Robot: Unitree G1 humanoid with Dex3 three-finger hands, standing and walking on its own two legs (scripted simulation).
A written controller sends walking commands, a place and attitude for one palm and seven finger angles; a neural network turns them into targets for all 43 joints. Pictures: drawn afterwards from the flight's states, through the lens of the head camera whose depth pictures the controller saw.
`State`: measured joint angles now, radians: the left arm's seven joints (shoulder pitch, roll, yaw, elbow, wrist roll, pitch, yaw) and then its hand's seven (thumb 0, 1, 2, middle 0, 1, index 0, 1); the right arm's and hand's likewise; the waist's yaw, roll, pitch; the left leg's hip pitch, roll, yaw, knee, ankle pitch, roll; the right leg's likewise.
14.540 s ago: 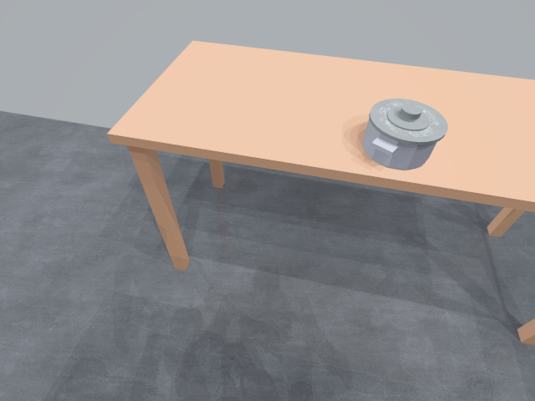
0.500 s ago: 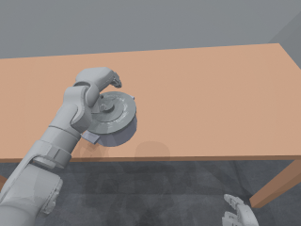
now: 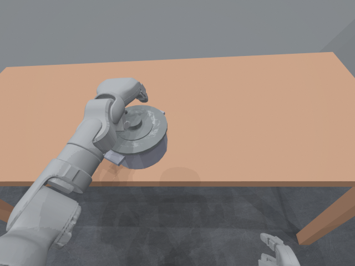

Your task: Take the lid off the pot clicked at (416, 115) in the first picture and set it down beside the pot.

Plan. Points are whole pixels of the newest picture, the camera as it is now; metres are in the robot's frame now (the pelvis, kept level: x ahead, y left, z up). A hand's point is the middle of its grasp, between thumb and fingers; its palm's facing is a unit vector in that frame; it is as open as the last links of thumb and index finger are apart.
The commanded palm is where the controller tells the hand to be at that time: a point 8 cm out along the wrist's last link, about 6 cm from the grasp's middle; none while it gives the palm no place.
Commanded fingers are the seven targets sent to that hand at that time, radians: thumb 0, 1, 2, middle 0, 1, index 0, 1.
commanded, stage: lower the open fingers around the knob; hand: left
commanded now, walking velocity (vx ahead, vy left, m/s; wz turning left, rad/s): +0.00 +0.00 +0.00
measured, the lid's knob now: (133, 122) +0.46 +0.13 +0.07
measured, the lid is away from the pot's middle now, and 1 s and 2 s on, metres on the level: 0.00 0.00 0.00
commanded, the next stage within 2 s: close the fingers and squeeze the knob in 0.92 s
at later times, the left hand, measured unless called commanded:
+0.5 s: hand (130, 116) +0.44 +0.13 +0.11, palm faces -0.28 -0.05 -0.96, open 10.1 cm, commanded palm +0.42 +0.14 +0.17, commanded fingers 0.00 -0.31 1.44 -0.83 -0.08 -0.83 -0.08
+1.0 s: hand (128, 124) +0.43 +0.13 +0.09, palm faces -0.29 -0.05 -0.96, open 10.1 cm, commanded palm +0.41 +0.14 +0.16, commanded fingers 0.00 -0.31 1.44 -0.83 -0.08 -0.83 -0.08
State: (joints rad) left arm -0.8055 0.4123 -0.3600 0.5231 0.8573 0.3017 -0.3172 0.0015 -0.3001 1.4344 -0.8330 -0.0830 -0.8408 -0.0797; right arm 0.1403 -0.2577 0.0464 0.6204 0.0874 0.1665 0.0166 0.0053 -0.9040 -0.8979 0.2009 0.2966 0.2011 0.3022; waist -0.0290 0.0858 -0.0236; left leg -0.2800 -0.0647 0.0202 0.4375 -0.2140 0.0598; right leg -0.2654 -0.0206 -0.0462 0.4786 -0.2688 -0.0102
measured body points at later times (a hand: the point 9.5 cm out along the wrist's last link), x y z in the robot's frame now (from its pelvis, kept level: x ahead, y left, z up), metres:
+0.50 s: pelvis +0.01 +0.00 +0.00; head +0.03 -0.04 +0.45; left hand +0.44 +0.13 +0.16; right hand +0.16 -0.24 -0.12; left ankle +0.00 +0.08 -0.74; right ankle -0.02 -0.11 -0.74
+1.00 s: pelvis +0.01 -0.01 +0.00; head +0.03 -0.04 +0.45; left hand +0.44 +0.14 +0.14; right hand +0.16 -0.25 -0.12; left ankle +0.00 +0.08 -0.74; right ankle -0.02 -0.11 -0.74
